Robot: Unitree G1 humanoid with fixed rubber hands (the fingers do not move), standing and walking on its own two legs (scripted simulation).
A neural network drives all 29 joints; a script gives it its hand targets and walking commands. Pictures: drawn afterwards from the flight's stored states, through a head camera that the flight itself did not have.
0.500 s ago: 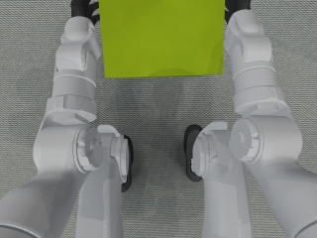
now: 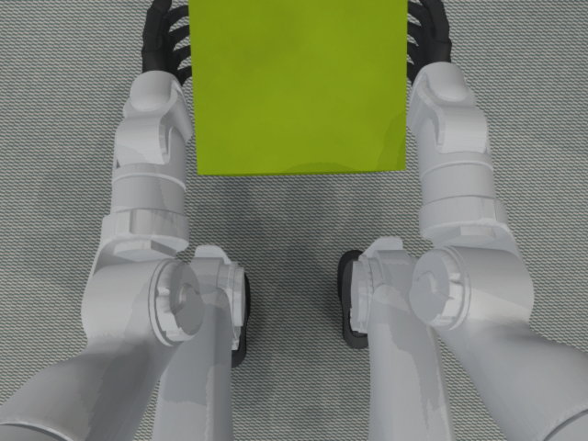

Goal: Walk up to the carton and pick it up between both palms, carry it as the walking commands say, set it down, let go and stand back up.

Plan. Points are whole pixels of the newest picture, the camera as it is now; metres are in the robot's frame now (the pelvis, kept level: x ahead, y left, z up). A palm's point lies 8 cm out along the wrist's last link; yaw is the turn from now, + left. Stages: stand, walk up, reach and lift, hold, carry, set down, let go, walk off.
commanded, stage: reach and lift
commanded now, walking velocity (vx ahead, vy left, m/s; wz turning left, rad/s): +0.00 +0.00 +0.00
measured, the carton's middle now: (296, 98) +0.51 -0.02 -0.16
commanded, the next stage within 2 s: none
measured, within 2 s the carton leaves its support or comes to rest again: neither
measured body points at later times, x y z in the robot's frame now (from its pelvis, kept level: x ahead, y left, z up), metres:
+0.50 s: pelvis +0.00 +0.00 +0.05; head +0.28 -0.02 +0.41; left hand +0.51 +0.13 -0.02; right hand +0.51 -0.17 -0.03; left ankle +0.10 +0.13 -0.40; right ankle +0.12 -0.14 -0.40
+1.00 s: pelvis +0.02 +0.00 +0.11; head +0.25 -0.02 +0.50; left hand +0.50 +0.13 +0.05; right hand +0.49 -0.17 +0.05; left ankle +0.10 +0.13 -0.40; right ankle +0.12 -0.14 -0.40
